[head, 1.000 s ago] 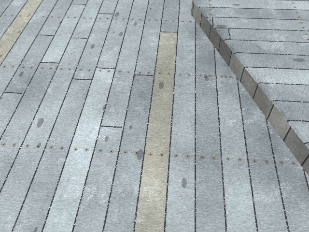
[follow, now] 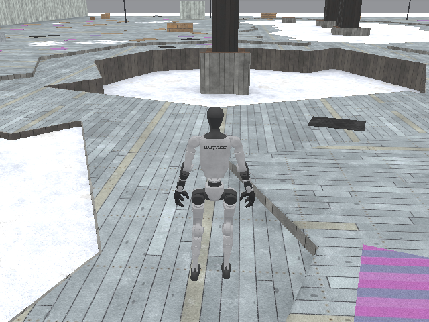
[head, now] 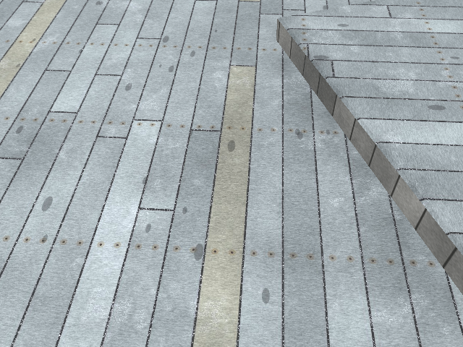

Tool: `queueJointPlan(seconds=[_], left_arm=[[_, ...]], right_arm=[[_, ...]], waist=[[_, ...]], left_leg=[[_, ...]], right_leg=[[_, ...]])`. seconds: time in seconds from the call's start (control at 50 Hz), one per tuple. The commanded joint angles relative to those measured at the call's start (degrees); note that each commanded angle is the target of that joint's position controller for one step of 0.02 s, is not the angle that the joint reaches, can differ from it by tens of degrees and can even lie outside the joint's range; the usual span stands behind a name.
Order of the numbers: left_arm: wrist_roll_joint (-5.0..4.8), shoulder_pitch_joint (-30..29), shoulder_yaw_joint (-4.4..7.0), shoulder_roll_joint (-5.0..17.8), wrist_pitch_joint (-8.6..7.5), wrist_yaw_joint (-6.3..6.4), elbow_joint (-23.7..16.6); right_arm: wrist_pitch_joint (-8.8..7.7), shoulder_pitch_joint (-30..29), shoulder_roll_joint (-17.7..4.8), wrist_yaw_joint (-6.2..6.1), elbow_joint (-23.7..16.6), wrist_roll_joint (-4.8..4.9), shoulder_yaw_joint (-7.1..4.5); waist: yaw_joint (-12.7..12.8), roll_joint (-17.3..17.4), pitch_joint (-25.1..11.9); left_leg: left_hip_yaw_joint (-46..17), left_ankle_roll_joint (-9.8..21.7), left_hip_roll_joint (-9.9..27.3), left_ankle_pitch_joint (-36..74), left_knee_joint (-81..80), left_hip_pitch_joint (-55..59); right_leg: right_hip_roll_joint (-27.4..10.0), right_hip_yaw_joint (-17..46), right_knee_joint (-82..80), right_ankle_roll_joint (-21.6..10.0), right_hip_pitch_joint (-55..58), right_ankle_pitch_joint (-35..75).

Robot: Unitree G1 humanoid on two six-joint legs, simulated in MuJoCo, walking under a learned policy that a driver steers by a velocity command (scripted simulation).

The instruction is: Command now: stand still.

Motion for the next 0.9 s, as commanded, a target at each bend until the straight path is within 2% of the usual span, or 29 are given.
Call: queueJointPlan(seconds=[0.02, 0.28, 0.3, 0.32, 0.34, 0.38, 0.4, 0.42, 0.44, 0.48, 0.5, 0.54, 0.56, 0.58, 0.6, 0.62, 0.64, 0.66, 0.68, 0.7, 0.72, 0.74, 0.78, 0.82, 0.9], left_arm=[[0.14, 1.0, 1.18, 6.6, -0.1, 0.38, -1.4], [0.28, 1.7, 0.84, 5.9, 0.01, 0.92, -0.7], [0.22, 2.7, 0.85, 5.8, 0.08, 1.04, -0.2], [-0.2, 3.2, 1.24, 6.7, 0.24, 1.21, -0.1], [-0.56, 4.1, 1.77, 8.2, 0.29, 1.32, -0.1], [-0.79, 7.6, 2.73, 10.9, -0.31, 1.35, 0.1], [-0.67, 8.4, 3.08, 11.5, -0.97, 1.4, 0.0], [-0.27, 8.4, 3.11, 11.1, -1.79, 1.34, -0.4], [-0.31, 7.7, 3.06, 10.6, -2.53, 1.19, -1.1], [-1.39, 5.1, 2.9, 9.5, -3.26, 1.08, -2.9], [-1.72, 4.2, 2.95, 9.6, -3.22, 1.06, -3.4], [-2.32, 3.0, 3.22, 10.6, -2.54, 0.9, -3.9], [-2.35, 3.5, 3.1, 10.1, -2.16, 0.78, -3.9], [-2.2, 3.5, 2.58, 8.4, -2.04, 0.61, -4.1], [-1.63, 2.7, 1.54, 5.0, -2.3, 0.16, -4.8], [-0.5, 2.0, 0.47, 1.0, -2.95, -0.24, -6.5], [-2.18, 0.9, 0.89, 2.0, -3.76, -0.16, -8.3], [-3.6, -0.5, 1.31, 4.7, -4.42, -0.23, -8.9], [-3.51, 0.7, 1.69, 5.9, -4.85, -0.48, -8.1], [-2.75, 2.1, 2.04, 6.0, -5.04, -0.43, -7.1], [-2.1, 2.2, 2.53, 6.7, -4.99, -0.49, -6.7], [-1.96, 2.2, 2.61, 5.7, -4.74, -0.84, -6.5], [-1.81, 1.3, 2.51, 3.6, -3.97, -1.4, -6.6], [-1.79, -2.0, 2.28, 2.3, -3.52, -1.57, -8.5], [-1.35, -10.5, 1.2, 0.5, -3.49, -2.57, -13.0]], right_arm=[[-0.48, 1.7, -6.2, -0.25, -0.4, -0.11, -1.08], [-1.07, 3.6, -4.7, -0.35, 2.8, -0.33, -0.65], [-1.05, 4.7, -4.0, -0.39, 3.4, -0.26, -0.52], [-1.04, 4.8, -3.7, -0.45, 3.5, 0.04, -0.53], [-1.2, 4.2, -3.5, -0.47, 2.9, 0.18, -0.51], [-2.34, 2.0, -2.9, -0.12, 1.0, 0.41, -0.38], [-3.08, 1.1, -2.9, 0.3, 0.3, 0.71, -0.43], [-3.73, 0.6, -3.4, 0.72, -0.1, 1.04, -0.76], [-4.28, 1.0, -3.6, 1.1, -0.3, 1.37, -1.01], [-5.32, 1.5, -3.6, 1.68, -0.3, 1.67, -1.36], [-5.71, 1.7, -3.3, 1.82, -0.1, 1.53, -1.47], [-6.1, 6.5, -1.5, 2.18, 2.2, 1.15, -1.59], [-5.95, 10.7, -1.3, 2.28, 4.2, 1.04, -1.91], [-5.61, 14.6, -1.5, 2.28, 5.7, 0.93, -2.18], [-5.57, 18.8, -3.0, 2.13, 6.3, 0.85, -2.56], [-5.76, 23.2, -8.7, 1.99, 5.6, 0.84, -3.42], [-6.88, 24.0, -11.6, 2.76, 6.2, -0.38, -3.66], [-7.96, 18.3, -8.6, 2.94, 4.5, -0.17, -2.77], [-8.55, 14.6, -5.9, 3.11, 3.2, 0.05, -2.0], [-8.7, 11.9, -5.3, 3.32, 2.2, 0.1, -1.63], [-8.62, 11.3, -4.1, 3.33, 1.7, -0.02, -1.32], [-8.49, 12.5, -3.3, 3.16, 2.0, -0.58, -1.11], [-8.37, 15.4, -2.9, 2.55, 2.6, -1.32, -0.97], [-8.19, 15.6, -3.7, 1.85, 2.1, -1.59, -1.05], [-7.91, 16.4, -5.2, 0.75, 1.0, -1.01, -1.17]], waist=[[-0.2, -0.6, -1.9], [-0.4, -0.7, 0.4], [-0.4, -1.3, -0.8], [-0.1, -2.4, -0.1], [0.4, -4.6, 1.3], [1.7, -10.1, 4.2], [1.9, -10.6, 5.9], [1.8, -9.7, 6.7], [1.1, -8.3, 6.5], [-0.5, -6.0, 5.1], [-0.9, -5.8, 4.0], [-3.7, -5.7, 1.8], [-5.0, -5.0, 0.9], [-6.3, -3.1, 0.9], [-7.8, 3.0, -0.1], [-8.1, 16.1, -1.9], [-7.6, 16.2, 0.1], [-5.4, 8.9, 6.0], [-3.8, 6.8, 7.1], [-2.4, 5.4, 5.9], [-2.2, 5.0, 5.5], [-2.5, 5.9, 4.6], [-3.0, 4.8, 3.6], [-3.3, 3.7, 4.5], [-4.9, 3.3, 6.3]], left_leg=[[-0.1, 1.5, 0.7, 17.6, -1.9, -2.2], [0.5, 1.1, 0.3, 10.7, -2.9, -4.5], [1.7, 1.2, -0.7, 5.4, -2.2, -4.4], [3.4, 1.7, -2.2, -1.7, 0.4, -6.2], [4.8, 2.2, -3.3, -7.7, 4.2, -9.4], [6.1, 3.1, -2.4, -10.0, 15.5, -16.5], [4.1, 3.8, -0.4, -10.1, 21.4, -18.6], [2.3, 4.4, 1.3, -12.6, 27.2, -22.3], [1.0, 5.1, 2.9, -14.1, 30.2, -25.6], [1.0, 6.0, 4.7, -11.9, 24.0, -24.8], [2.6, 5.9, 3.9, -9.9, 18.7, -20.4], [7.9, 5.2, 0.1, -0.3, 7.0, -6.3], [10.2, 4.4, -2.4, 4.0, 4.1, 0.6], [10.0, 4.1, -3.2, 3.8, 2.1, 5.1], [0.5, 5.7, 3.1, -1.5, -2.5, 10.3], [-21.2, 11.0, 16.3, -11.5, -11.8, 14.1], [-37.7, 18.2, 23.5, -26.7, -18.2, 10.1], [-34.7, 17.2, 22.9, -29.7, -18.8, 7.6], [-26.8, 14.1, 19.9, -22.5, -18.0, 7.1], [-19.8, 11.5, 17.2, -13.4, -17.9, 6.8], [-13.1, 9.5, 15.0, -4.3, -17.8, 6.9], [-8.0, 8.4, 13.4, 2.9, -17.5, 6.3], [-1.4, 8.6, 11.7, 13.8, -17.2, 6.8], [2.6, 8.9, 11.2, 19.3, -18.0, 5.4], [9.1, 8.2, 11.0, 22.4, -20.6, 3.0]], right_leg=[[-4.4, 3.9, -3.0, -1.0, 2.7, 23.4], [-4.3, 4.5, -5.6, -0.7, -0.4, 10.0], [-4.0, 4.6, -6.5, -1.0, 0.0, 2.5], [-4.1, 5.6, -7.5, -2.0, -0.7, -8.8], [-6.2, 9.1, -9.8, -3.8, -2.0, -20.0], [-16.1, 22.9, -17.5, -9.2, -3.3, -34.0], [-20.0, 28.6, -20.3, -11.7, -5.4, -34.1], [-22.1, 31.1, -21.4, -13.0, -4.6, -31.4], [-23.0, 31.2, -21.3, -13.0, -2.6, -28.2], [-20.4, 24.7, -20.5, -10.0, -1.1, -20.5], [-17.8, 20.0, -19.8, -8.4, -2.5, -16.5], [-12.8, 11.7, -16.0, -7.1, -9.2, -12.7], [-11.1, 9.5, -12.5, -6.8, -13.1, -13.3], [-9.3, 7.8, -7.8, -5.9, -16.4, -14.0], [-6.1, 3.9, 4.2, -3.5, -21.7, -11.2], [-1.4, -2.5, 24.8, 0.3, -30.7, -12.6], [-0.5, 4.0, 36.4, -0.9, -37.8, -16.6], [-4.1, 7.9, 41.2, -2.2, -43.2, -10.9], [-5.3, 9.0, 41.5, -2.9, -43.8, -4.5], [-6.3, 9.3, 39.5, -3.0, -41.8, 0.3], [-6.8, 9.5, 36.4, -2.7, -40.0, 4.1], [-6.9, 9.0, 34.7, -2.3, -37.5, 7.2], [-6.2, 7.6, 33.2, -1.0, -36.8, 11.3], [-5.7, 6.9, 28.3, 0.1, -37.1, 14.7], [-5.5, 0.9, 15.5, 0.5, -32.3, 21.4]])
